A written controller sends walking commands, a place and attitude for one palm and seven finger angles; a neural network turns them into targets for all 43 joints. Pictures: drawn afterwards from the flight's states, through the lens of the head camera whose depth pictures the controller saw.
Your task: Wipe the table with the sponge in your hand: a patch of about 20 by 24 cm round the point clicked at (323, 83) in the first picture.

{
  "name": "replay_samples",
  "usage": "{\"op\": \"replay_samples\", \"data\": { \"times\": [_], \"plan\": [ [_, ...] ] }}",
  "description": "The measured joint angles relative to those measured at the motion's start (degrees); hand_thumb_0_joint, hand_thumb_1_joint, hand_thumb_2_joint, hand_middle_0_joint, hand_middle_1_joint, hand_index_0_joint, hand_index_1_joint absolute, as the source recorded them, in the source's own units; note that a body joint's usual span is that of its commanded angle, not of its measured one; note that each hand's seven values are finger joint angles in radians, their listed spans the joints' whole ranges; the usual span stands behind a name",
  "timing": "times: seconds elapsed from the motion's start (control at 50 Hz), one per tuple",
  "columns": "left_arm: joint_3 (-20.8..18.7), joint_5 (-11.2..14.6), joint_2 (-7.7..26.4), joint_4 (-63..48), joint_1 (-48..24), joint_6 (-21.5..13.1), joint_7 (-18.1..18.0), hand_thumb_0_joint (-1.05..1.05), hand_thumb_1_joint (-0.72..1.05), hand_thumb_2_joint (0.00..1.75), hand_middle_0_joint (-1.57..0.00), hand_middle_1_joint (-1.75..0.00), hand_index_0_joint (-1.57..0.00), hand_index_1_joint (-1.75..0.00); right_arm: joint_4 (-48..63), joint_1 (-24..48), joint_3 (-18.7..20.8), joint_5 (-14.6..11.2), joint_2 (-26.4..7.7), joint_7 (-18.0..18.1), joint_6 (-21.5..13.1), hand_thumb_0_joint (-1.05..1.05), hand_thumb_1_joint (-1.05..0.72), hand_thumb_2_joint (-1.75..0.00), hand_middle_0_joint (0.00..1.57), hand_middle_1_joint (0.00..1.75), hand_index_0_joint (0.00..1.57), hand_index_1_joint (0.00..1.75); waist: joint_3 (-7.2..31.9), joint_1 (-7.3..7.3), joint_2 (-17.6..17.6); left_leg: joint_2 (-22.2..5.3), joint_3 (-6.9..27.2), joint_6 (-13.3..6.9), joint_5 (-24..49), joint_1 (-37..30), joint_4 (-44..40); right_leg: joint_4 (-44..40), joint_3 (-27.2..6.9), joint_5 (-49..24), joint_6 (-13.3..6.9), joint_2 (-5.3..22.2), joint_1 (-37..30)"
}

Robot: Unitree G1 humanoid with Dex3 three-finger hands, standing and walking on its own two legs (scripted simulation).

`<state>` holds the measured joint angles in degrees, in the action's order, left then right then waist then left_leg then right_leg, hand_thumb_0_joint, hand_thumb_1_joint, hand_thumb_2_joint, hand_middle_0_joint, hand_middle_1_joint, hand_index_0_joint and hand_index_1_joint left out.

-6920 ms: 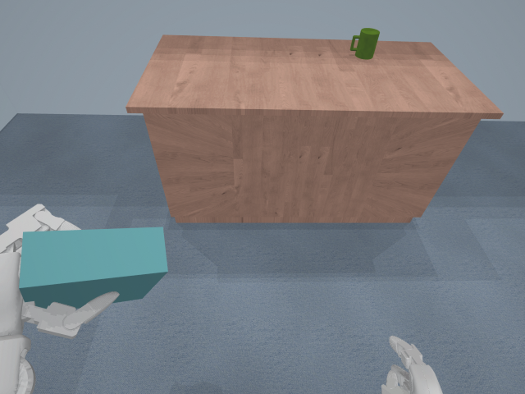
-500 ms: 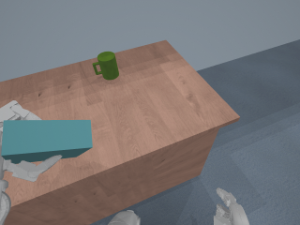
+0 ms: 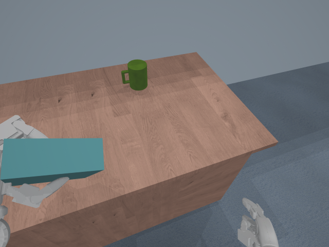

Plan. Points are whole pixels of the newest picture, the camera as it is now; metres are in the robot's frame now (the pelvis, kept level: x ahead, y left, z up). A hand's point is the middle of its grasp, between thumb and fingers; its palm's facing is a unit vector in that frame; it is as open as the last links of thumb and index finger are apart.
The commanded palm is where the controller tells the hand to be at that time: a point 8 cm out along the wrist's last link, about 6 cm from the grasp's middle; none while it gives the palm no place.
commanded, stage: shuffle to correct the standing spot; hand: left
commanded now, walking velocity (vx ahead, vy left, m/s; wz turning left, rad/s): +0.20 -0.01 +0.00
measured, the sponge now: (68, 162) +0.22 +0.20 +0.16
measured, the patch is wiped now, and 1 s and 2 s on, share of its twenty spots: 0.00 0.00 0.00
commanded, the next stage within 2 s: come to a stop and stand still in 0.96 s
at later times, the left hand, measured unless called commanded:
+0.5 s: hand (41, 151) +0.23 +0.24 +0.18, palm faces +0.35 -0.84 -0.41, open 9.4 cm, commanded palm +0.18 +0.28 +0.19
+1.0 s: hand (43, 137) +0.26 +0.25 +0.17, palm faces +0.36 -0.84 -0.41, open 9.4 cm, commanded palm +0.20 +0.29 +0.19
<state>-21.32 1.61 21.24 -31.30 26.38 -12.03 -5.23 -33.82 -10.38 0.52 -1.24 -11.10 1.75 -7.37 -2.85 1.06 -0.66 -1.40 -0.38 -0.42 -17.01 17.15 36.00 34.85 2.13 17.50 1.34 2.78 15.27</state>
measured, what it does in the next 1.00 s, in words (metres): stands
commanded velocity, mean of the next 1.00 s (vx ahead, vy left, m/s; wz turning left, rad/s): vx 0.20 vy -0.02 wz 0.00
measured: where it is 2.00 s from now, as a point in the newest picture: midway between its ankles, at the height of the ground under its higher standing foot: outside the picture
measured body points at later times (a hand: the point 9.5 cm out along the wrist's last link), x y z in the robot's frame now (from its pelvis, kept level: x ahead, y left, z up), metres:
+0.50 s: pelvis +0.01 +0.01 +0.00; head +0.01 +0.01 +0.45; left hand +0.21 +0.29 +0.20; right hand +0.16 -0.25 -0.07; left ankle +0.02 +0.13 -0.73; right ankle +0.02 -0.08 -0.73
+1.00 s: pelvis +0.05 +0.01 +0.01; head +0.06 +0.02 +0.46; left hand +0.24 +0.30 +0.20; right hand +0.22 -0.20 -0.07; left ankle +0.03 +0.13 -0.71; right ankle +0.03 -0.08 -0.73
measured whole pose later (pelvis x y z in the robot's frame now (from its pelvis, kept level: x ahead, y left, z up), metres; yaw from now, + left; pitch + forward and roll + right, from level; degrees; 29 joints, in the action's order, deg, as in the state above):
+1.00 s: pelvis +0.05 +0.01 +0.01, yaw +0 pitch +0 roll -1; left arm -20.7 3.2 21.5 -28.4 26.1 -9.3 -5.3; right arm -34.3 -10.3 -1.8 -1.2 -9.5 1.5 -5.0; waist -1.8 0.4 0.0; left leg -0.1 0.7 -1.0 -16.5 16.7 38.7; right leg 29.2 4.6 16.7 -3.1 -1.8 12.5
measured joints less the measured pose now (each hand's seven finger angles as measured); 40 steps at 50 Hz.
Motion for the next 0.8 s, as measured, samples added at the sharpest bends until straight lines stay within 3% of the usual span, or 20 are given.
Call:
{"op": "replay_samples", "data": {
  "times": [0.06,0.1,0.14,0.24,0.3,0.36,0.42,0.46,0.54,0.6,0.68,0.8],
  "plan": [
    [-0.78,0.09,0.13,1.42,-0.78,0.40,-0.27,0.00,-0.44,1.01,-0.81,-1.35,-0.82,-1.35,-0.21,-0.41,-0.70,0.18,1.21,0.58,0.09,0.02,-0.90,-0.90,0.20,0.30,0.20,0.30,0.12,0.71,-1.36,1.10,-1.38,0.13,0.97,-1.36,-2.09,6.34,-1.80,4.05,-1.20,0.10,2.14],
    [-0.78,-0.33,0.00,4.00,-2.56,1.35,-0.41,0.00,-0.44,1.01,-0.81,-1.35,-0.82,-1.35,-0.71,-0.66,-1.03,0.43,2.00,0.84,-0.04,0.02,-0.90,-0.90,0.20,0.30,0.20,0.30,0.19,0.48,-0.93,1.45,-1.08,-0.28,2.49,-2.34,-4.70,13.25,-1.26,6.19,-1.51,-0.92,4.27],
    [-0.64,-0.54,-0.12,5.69,-3.84,2.16,-0.59,0.00,-0.44,1.01,-0.81,-1.35,-0.82,-1.35,-1.07,-0.99,-1.61,0.54,2.58,0.65,-0.13,0.02,-0.90,-0.90,0.20,0.30,0.20,0.30,0.38,0.11,-0.41,1.60,-0.46,-0.53,4.18,-2.84,-7.22,14.59,0.19,6.57,-1.63,-1.83,5.27],
    [0.31,-0.42,-0.04,4.88,-2.26,3.02,-0.45,0.00,-0.44,1.01,-0.81,-1.35,-0.82,-1.35,-0.21,-1.71,-3.10,0.42,2.31,-0.09,0.18,0.02,-0.90,-0.90,0.21,0.30,0.20,0.30,0.69,0.05,-0.18,2.02,-0.86,0.15,3.86,-0.84,-5.68,-3.85,2.94,-1.51,-2.55,-2.88,0.41],
    [2.00,-0.14,-0.98,4.19,-1.05,3.56,0.13,0.00,-0.44,1.01,-0.81,-1.35,-0.81,-1.35,-1.49,-0.88,-2.63,0.63,0.88,0.04,1.00,0.02,-0.90,-0.90,0.21,0.30,0.20,0.30,0.28,-0.28,2.65,0.55,0.62,-0.48,-1.42,1.35,0.48,-4.84,3.87,-3.49,-5.29,-5.09,-0.07],
    [2.33,0.68,-0.68,2.47,0.16,3.88,0.14,0.00,-0.44,1.01,-0.81,-1.35,-0.82,-1.35,-2.36,-1.40,-1.80,0.26,0.63,-0.06,1.86,0.02,-0.90,-0.90,0.21,0.30,0.20,0.30,1.02,0.08,0.27,1.63,-0.43,-0.56,-4.23,3.64,9.32,-5.72,2.51,-3.76,-5.96,-4.53,-0.28],
    [1.07,1.15,0.08,1.62,1.05,3.38,-0.59,0.00,-0.44,1.01,-0.81,-1.35,-0.82,-1.35,-1.95,-2.36,-1.81,0.40,-0.22,0.64,1.91,0.02,-0.90,-0.90,0.21,0.30,0.20,0.30,1.86,-0.36,-2.08,1.42,-1.87,-1.05,-2.37,0.00,0.98,-5.95,1.21,-3.78,-5.48,-3.80,-0.45],
    [0.45,1.18,0.51,1.73,0.80,2.53,-1.16,0.00,-0.44,1.01,-0.81,-1.35,-0.81,-1.35,-0.83,-2.71,-1.02,0.65,-1.85,1.29,1.20,0.02,-0.90,-0.90,0.21,0.30,0.20,0.30,1.89,-1.17,-0.46,0.42,0.12,-1.50,1.64,-3.10,-6.49,-3.32,1.79,-2.29,-5.01,-4.71,0.42],
    [0.06,0.70,0.78,5.41,-0.91,2.55,-1.30,0.00,-0.44,1.01,-0.81,-1.35,-0.81,-1.35,-1.49,-1.83,0.43,0.01,-1.95,1.70,2.02,0.02,-0.90,-0.90,0.20,0.30,0.20,0.30,1.47,-1.79,-0.80,1.22,-0.03,0.73,0.91,-3.41,-4.51,-1.47,1.21,-0.81,-4.26,-3.86,-0.18],
    [0.53,0.38,0.17,6.03,-0.68,3.14,-0.83,0.00,-0.44,1.01,-0.81,-1.35,-0.81,-1.35,-1.33,-2.13,0.45,-0.05,-2.18,1.56,2.18,0.02,-0.90,-0.90,0.20,0.30,0.20,0.30,2.03,-2.37,0.98,0.27,1.43,0.36,-0.19,-2.37,-2.99,-4.10,2.63,-1.45,-4.73,-4.95,-1.41],
    [1.39,1.05,-0.48,3.06,0.80,2.60,-0.82,0.00,-0.44,1.01,-0.81,-1.35,-0.81,-1.35,-1.38,-2.26,0.35,-0.14,-1.55,1.05,2.31,0.02,-0.90,-0.90,0.20,0.30,0.20,0.30,1.69,-1.48,-0.04,0.64,0.72,-1.06,-1.18,-0.08,1.98,-4.68,2.63,-1.41,-5.04,-4.95,-1.54],
    [0.75,0.59,0.42,2.42,0.99,2.09,-1.19,0.00,-0.44,1.01,-0.81,-1.35,-0.81,-1.35,-1.35,-1.66,-0.77,0.62,-0.10,1.63,2.06,0.02,-0.90,-0.90,0.20,0.30,0.20,0.30,1.05,-0.36,-2.31,2.66,-0.61,-0.66,-0.83,-3.92,-4.40,0.48,0.28,0.59,-3.38,-3.13,-0.14]
  ]
}}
